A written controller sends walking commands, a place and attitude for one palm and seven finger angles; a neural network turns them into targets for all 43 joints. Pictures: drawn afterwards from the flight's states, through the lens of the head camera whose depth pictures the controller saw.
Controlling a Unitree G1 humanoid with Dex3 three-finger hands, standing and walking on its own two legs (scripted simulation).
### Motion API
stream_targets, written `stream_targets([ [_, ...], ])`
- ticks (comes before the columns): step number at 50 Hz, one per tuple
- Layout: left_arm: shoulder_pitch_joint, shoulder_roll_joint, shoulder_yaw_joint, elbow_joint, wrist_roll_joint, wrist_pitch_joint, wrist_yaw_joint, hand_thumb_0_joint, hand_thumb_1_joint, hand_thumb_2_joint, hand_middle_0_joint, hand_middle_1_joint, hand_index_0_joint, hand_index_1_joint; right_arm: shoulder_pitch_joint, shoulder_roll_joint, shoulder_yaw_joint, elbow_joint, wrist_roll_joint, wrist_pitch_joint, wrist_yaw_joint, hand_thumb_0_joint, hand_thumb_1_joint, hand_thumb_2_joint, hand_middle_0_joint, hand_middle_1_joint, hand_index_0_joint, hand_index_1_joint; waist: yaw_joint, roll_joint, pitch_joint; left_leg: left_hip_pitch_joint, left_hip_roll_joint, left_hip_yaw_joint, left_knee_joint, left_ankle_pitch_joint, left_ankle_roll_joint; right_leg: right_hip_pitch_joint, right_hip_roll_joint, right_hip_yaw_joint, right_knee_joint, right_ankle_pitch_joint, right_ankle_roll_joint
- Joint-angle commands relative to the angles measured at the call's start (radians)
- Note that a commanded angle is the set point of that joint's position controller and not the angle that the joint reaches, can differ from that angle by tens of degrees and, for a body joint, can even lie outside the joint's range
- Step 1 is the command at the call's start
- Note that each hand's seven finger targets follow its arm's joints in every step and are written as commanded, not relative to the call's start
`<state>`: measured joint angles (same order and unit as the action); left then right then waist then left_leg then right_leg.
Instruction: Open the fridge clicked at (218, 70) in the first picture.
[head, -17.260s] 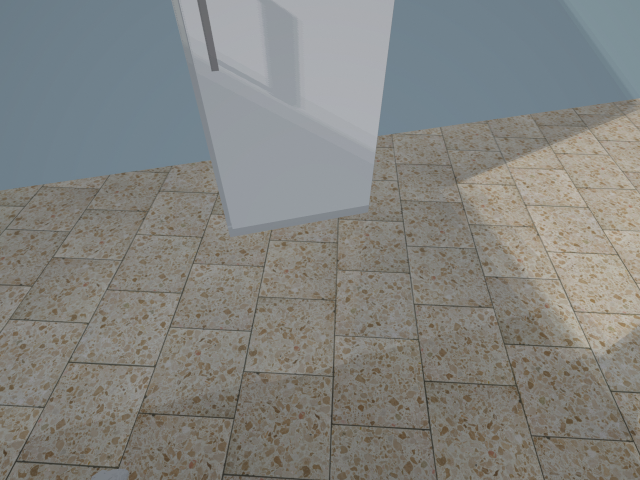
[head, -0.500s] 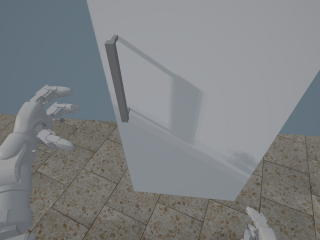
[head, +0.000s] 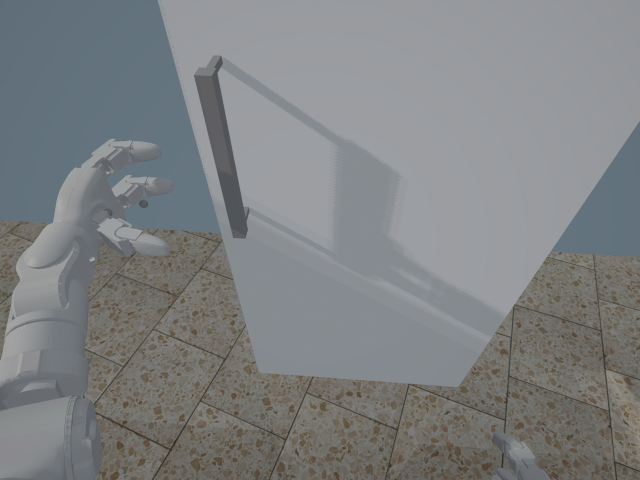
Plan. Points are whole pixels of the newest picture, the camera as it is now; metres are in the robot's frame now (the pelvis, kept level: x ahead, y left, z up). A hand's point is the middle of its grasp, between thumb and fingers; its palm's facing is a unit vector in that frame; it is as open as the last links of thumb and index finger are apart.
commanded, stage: move the hooked fingers beside the handle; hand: left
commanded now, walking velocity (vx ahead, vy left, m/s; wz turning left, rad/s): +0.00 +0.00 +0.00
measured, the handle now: (229, 158) +0.51 +0.16 +0.14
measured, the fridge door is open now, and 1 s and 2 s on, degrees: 0 0 0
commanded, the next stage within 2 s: feel for the door with the fingertips in 1.28 s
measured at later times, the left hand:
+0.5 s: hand (170, 175) +0.45 +0.22 +0.16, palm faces -0.03 -1.00 +0.02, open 14.0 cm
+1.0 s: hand (166, 183) +0.44 +0.22 +0.16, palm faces -0.02 -1.00 +0.01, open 14.0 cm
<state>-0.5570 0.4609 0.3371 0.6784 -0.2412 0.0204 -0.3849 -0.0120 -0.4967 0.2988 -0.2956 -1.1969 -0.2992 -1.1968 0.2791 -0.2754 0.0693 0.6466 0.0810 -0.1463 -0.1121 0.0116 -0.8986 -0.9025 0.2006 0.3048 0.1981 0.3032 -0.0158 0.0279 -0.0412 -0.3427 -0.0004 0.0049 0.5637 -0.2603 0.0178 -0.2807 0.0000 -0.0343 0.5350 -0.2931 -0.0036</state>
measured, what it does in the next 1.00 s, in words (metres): stands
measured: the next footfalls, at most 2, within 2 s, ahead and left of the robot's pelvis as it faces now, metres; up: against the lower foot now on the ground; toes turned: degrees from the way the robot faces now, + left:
none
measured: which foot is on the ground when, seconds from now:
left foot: down 0.00-1.00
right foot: down 0.00-1.00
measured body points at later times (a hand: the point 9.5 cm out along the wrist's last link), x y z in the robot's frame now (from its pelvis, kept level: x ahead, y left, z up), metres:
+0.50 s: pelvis +0.01 +0.00 -0.01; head +0.04 +0.01 +0.44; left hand +0.45 +0.28 +0.16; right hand +0.07 -0.27 -0.11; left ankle +0.02 +0.11 -0.73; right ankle -0.01 -0.12 -0.73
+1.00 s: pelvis +0.01 +0.00 -0.01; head +0.03 +0.01 +0.44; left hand +0.43 +0.28 +0.16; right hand +0.10 -0.26 -0.11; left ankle +0.02 +0.11 -0.73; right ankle -0.01 -0.12 -0.73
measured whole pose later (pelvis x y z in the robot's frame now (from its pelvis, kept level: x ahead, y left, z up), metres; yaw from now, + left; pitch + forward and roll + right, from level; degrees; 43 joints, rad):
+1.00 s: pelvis +0.01 +0.00 -0.01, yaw -1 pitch +6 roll -1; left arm -0.68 0.47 0.34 0.84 -0.21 -0.08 -0.36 -0.01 -0.50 0.30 -0.29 -1.20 -0.30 -1.20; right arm 0.34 -0.28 0.04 0.63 0.07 -0.05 -0.08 0.01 -0.90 -0.90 0.20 0.30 0.20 0.30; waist -0.05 0.02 -0.07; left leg -0.43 0.01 0.02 0.63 -0.30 0.02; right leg -0.36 0.01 -0.02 0.58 -0.32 0.00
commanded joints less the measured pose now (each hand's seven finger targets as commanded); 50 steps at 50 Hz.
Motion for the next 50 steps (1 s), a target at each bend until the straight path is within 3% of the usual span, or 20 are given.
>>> stream_targets([
  [1,-0.464,0.272,0.058,-0.188,-0.004,-0.101,0.009,0.000,-0.500,0.300,-0.300,-1.200,-0.300,-1.200,-0.015,-0.140,-0.065,-0.137,-0.007,-0.036,-0.006,0.000,-0.900,-0.900,0.200,0.300,0.200,0.300,-0.016,0.050,-0.286,0.203,0.006,-0.037,-0.052,0.205,0.017,-0.017,0.009,0.006,-0.057,0.239,-0.026],
  [7,-0.465,0.324,0.100,-0.089,-0.004,-0.116,0.005,0.000,-0.500,0.300,-0.300,-1.200,-0.300,-1.200,0.025,-0.154,-0.073,-0.126,-0.008,-0.014,0.001,0.000,-0.900,-0.900,0.200,0.300,0.200,0.300,-0.015,-0.012,-0.261,0.146,0.009,-0.024,-0.037,0.224,0.024,-0.007,0.011,0.008,-0.047,0.277,-0.023],
  [10,-0.534,0.327,0.087,-0.079,0.008,-0.129,0.001,0.000,-0.500,0.300,-0.300,-1.200,-0.300,-1.200,0.039,-0.155,-0.077,-0.124,-0.007,-0.003,0.001,0.000,-0.900,-0.900,0.200,0.300,0.200,0.300,-0.032,0.046,-0.270,0.148,0.007,-0.019,-0.030,0.208,0.024,-0.038,0.013,0.015,-0.043,0.265,-0.021],
  [13,-0.579,0.308,0.066,-0.080,0.005,-0.156,-0.001,0.000,-0.500,0.300,-0.300,-1.200,-0.300,-1.200,0.056,-0.157,-0.080,-0.120,-0.009,0.000,0.003,0.000,-0.900,-0.900,0.200,0.300,0.200,0.300,-0.040,0.052,-0.307,0.175,0.009,-0.024,-0.016,0.238,0.025,-0.044,0.018,0.016,-0.035,0.284,-0.022],
  [15,-0.607,0.329,0.078,-0.019,0.005,-0.162,-0.003,0.000,-0.500,0.300,-0.300,-1.200,-0.300,-1.200,0.076,-0.163,-0.080,-0.103,-0.010,0.006,0.000,0.000,-0.900,-0.900,0.200,0.300,0.200,0.300,-0.054,0.013,-0.291,0.151,0.011,-0.026,-0.014,0.205,0.025,-0.063,0.020,0.014,-0.038,0.257,-0.019],
  [17,-0.669,0.291,0.033,-0.003,0.007,-0.175,-0.006,0.000,-0.500,0.300,-0.300,-1.200,-0.300,-1.200,0.086,-0.163,-0.082,-0.093,-0.009,0.010,0.000,0.000,-0.900,-0.900,0.200,0.300,0.200,0.300,-0.067,0.032,-0.291,0.155,0.011,-0.024,-0.007,0.214,0.026,-0.072,0.017,0.013,-0.033,0.259,-0.021],
  [18,-0.653,0.328,0.071,0.016,0.014,-0.177,-0.002,0.000,-0.500,0.300,-0.300,-1.200,-0.300,-1.200,0.094,-0.167,-0.085,-0.092,-0.012,0.010,0.001,0.000,-0.900,-0.900,0.200,0.300,0.200,0.300,-0.056,0.039,-0.323,0.172,0.013,-0.030,-0.003,0.228,0.024,-0.078,0.020,0.014,-0.028,0.269,-0.021],
  [19,-0.670,0.318,0.053,0.010,0.020,-0.181,0.000,0.000,-0.500,0.300,-0.300,-1.200,-0.300,-1.200,0.097,-0.166,-0.084,-0.089,-0.012,0.013,0.003,0.000,-0.900,-0.900,0.200,0.300,0.200,0.300,-0.060,0.085,-0.338,0.187,0.012,-0.033,-0.001,0.244,0.020,-0.087,0.020,0.014,-0.023,0.273,-0.023],
  [22,-0.672,0.299,0.042,0.091,0.021,-0.183,0.010,0.000,-0.500,0.300,-0.300,-1.200,-0.300,-1.200,0.117,-0.167,-0.084,-0.079,-0.016,0.025,0.006,0.000,-0.900,-0.900,0.200,0.300,0.200,0.300,-0.071,0.022,-0.294,0.147,0.016,-0.033,0.004,0.236,0.022,-0.104,0.021,0.005,-0.023,0.259,-0.021],
  [25,-0.690,0.331,0.069,0.115,0.036,-0.195,0.020,0.000,-0.500,0.300,-0.300,-1.200,-0.300,-1.200,0.129,-0.172,-0.088,-0.081,-0.020,0.031,0.014,0.000,-0.900,-0.900,0.200,0.300,0.200,0.300,-0.063,0.029,-0.335,0.141,0.015,-0.033,0.009,0.234,0.020,-0.099,0.023,0.010,-0.008,0.267,-0.019],
  [28,-0.619,0.385,0.122,0.096,0.039,-0.209,0.025,0.000,-0.500,0.300,-0.300,-1.200,-0.300,-1.200,0.133,-0.174,-0.088,-0.102,-0.024,0.044,0.022,0.000,-0.900,-0.900,0.200,0.300,0.200,0.300,-0.034,0.020,-0.388,0.132,0.015,-0.025,0.019,0.299,0.020,-0.042,0.024,0.013,0.012,0.338,-0.021],
  [31,-0.592,0.343,0.092,0.042,0.038,-0.212,0.020,0.000,-0.500,0.300,-0.300,-1.200,-0.300,-1.200,0.120,-0.167,-0.090,-0.122,-0.018,0.052,0.027,0.000,-0.900,-0.900,0.200,0.300,0.200,0.300,-0.034,0.056,-0.372,0.145,0.017,-0.023,0.016,0.296,0.018,-0.062,0.027,0.011,0.010,0.326,-0.021],
  [32,-0.606,0.329,0.081,0.023,0.028,-0.214,0.021,0.000,-0.500,0.300,-0.300,-1.200,-0.300,-1.200,0.121,-0.166,-0.092,-0.125,-0.017,0.056,0.024,0.000,-0.900,-0.900,0.200,0.300,0.200,0.300,-0.044,0.021,-0.369,0.145,0.020,-0.022,0.020,0.319,0.022,-0.050,0.028,0.005,0.010,0.339,-0.021],
  [34,-0.577,0.365,0.124,0.027,0.022,-0.198,0.022,0.000,-0.500,0.300,-0.300,-1.200,-0.300,-1.200,0.120,-0.168,-0.093,-0.126,-0.017,0.059,0.024,0.000,-0.900,-0.900,0.200,0.300,0.200,0.300,-0.034,0.010,-0.360,0.137,0.019,-0.020,0.016,0.305,0.025,-0.045,0.032,0.011,0.005,0.348,-0.018],
  [39,-0.546,0.311,0.090,-0.081,0.016,-0.186,0.023,0.000,-0.500,0.300,-0.300,-1.200,-0.300,-1.200,0.099,-0.156,-0.093,-0.139,-0.014,0.057,0.024,0.000,-0.900,-0.900,0.200,0.300,0.200,0.300,-0.033,0.083,-0.365,0.188,0.019,-0.021,0.017,0.339,0.021,-0.062,0.033,0.009,0.001,0.349,-0.021],
  [41,-0.561,0.271,0.054,-0.051,0.010,-0.166,0.020,0.000,-0.500,0.300,-0.300,-1.200,-0.300,-1.200,0.098,-0.158,-0.091,-0.130,-0.011,0.058,0.020,0.000,-0.900,-0.900,0.200,0.300,0.200,0.300,-0.054,0.046,-0.318,0.167,0.021,-0.021,0.011,0.291,0.023,-0.086,0.035,0.005,-0.011,0.318,-0.018],
  [42,-0.573,0.285,0.062,-0.045,0.003,-0.164,0.022,0.000,-0.500,0.300,-0.300,-1.200,-0.300,-1.200,0.101,-0.157,-0.091,-0.125,-0.009,0.061,0.017,0.000,-0.900,-0.900,0.200,0.300,0.200,0.300,-0.058,0.024,-0.298,0.153,0.020,-0.019,0.013,0.286,0.027,-0.073,0.032,0.005,-0.017,0.319,-0.020],
  [45,-0.596,0.260,0.040,-0.083,0.011,-0.162,0.027,0.000,-0.500,0.300,-0.300,-1.200,-0.300,-1.200,0.085,-0.156,-0.090,-0.129,-0.011,0.055,0.016,0.000,-0.900,-0.900,0.200,0.300,0.200,0.300,-0.055,0.061,-0.340,0.190,0.016,-0.029,0.008,0.272,0.022,-0.089,0.031,0.006,-0.013,0.298,-0.021],
  [49,-0.606,0.259,0.037,-0.067,0.012,-0.163,0.040,0.000,-0.500,0.300,-0.300,-1.200,-0.300,-1.200,0.073,-0.154,-0.084,-0.123,-0.010,0.053,0.016,0.000,-0.900,-0.900,0.200,0.300,0.200,0.300,-0.055,0.043,-0.316,0.176,0.016,-0.037,0.005,0.249,0.019,-0.092,0.029,0.002,-0.015,0.277,-0.023],
  [50,-0.619,0.223,0.008,-0.054,0.009,-0.160,0.040,0.000,-0.500,0.300,-0.300,-1.200,-0.300,-1.200,0.069,-0.151,-0.082,-0.124,-0.009,0.050,0.017,0.000,-0.900,-0.900,0.200,0.300,0.200,0.300,-0.061,0.034,-0.300,0.171,0.014,-0.037,0.001,0.225,0.020,-0.102,0.029,0.001,-0.019,0.258,-0.021],
])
